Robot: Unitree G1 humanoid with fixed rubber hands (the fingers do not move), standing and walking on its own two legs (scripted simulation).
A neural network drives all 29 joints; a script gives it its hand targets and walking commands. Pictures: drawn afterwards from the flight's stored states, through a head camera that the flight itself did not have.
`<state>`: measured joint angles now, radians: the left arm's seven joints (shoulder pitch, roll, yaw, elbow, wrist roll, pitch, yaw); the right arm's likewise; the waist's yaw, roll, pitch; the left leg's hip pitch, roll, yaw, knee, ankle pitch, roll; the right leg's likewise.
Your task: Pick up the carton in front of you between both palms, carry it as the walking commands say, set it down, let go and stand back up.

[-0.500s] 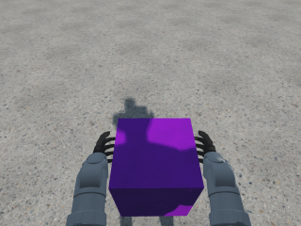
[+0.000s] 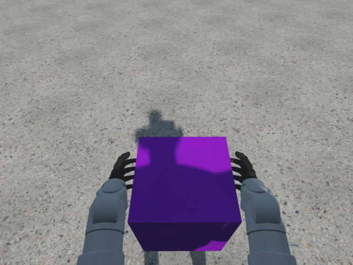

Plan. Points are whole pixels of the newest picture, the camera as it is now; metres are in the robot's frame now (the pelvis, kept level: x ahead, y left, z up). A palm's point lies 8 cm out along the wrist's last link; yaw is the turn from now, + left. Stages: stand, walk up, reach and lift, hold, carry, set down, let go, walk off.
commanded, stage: hold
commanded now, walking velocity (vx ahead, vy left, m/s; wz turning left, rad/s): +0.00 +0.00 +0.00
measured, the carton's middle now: (182, 197) +0.29 +0.00 -0.04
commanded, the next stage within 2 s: set down in 0.50 s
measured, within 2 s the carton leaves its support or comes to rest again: neither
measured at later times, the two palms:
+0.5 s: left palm (116, 196) +0.26 +0.14 +0.04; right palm (250, 187) +0.27 -0.16 +0.04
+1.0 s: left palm (126, 198) +0.30 +0.15 -0.06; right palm (235, 189) +0.33 -0.15 -0.07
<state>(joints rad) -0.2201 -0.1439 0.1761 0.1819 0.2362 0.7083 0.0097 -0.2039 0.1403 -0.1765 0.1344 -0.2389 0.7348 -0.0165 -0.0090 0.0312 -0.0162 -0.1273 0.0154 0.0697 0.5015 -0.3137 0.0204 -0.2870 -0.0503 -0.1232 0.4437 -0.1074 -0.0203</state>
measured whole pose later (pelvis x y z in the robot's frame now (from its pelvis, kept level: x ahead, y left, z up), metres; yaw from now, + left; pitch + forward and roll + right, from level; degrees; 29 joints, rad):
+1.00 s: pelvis -0.04 -0.05 -0.03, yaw +7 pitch +8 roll +0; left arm -0.60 -0.14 0.53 0.65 0.43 0.30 -0.08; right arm -0.57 0.21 -0.49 0.55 -0.40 0.35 -0.01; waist -0.02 0.04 0.10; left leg -0.57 -0.02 -0.08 0.82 -0.39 -0.01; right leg -0.68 0.03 -0.03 0.74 -0.20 -0.05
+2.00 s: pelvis -0.09 -0.03 -0.29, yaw +10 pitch +46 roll +3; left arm -1.08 0.03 0.34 0.79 0.12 0.20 0.11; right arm -0.98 -0.02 -0.47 0.63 -0.17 0.24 -0.05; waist -0.09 0.07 -0.08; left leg -2.00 -0.10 0.01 1.84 -0.64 -0.01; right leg -2.15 -0.02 0.04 1.72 -0.37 0.00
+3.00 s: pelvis -0.11 -0.02 -0.39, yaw +9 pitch +43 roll -1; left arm -1.42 0.18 0.15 1.04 0.07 0.20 0.13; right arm -1.36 -0.27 -0.46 1.03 -0.04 0.18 0.02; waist -0.16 0.02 0.22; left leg -2.27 -0.15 0.00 2.19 -0.66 -0.01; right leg -2.39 -0.04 0.03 2.02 -0.37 0.03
